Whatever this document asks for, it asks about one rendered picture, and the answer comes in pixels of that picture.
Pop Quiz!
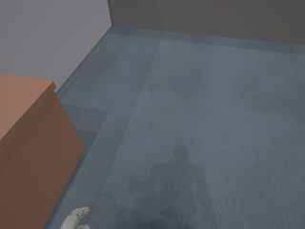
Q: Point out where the left robot hand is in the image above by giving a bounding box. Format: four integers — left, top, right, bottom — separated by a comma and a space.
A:
60, 207, 90, 229

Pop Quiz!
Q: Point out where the table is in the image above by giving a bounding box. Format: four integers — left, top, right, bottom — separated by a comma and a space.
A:
0, 73, 86, 229

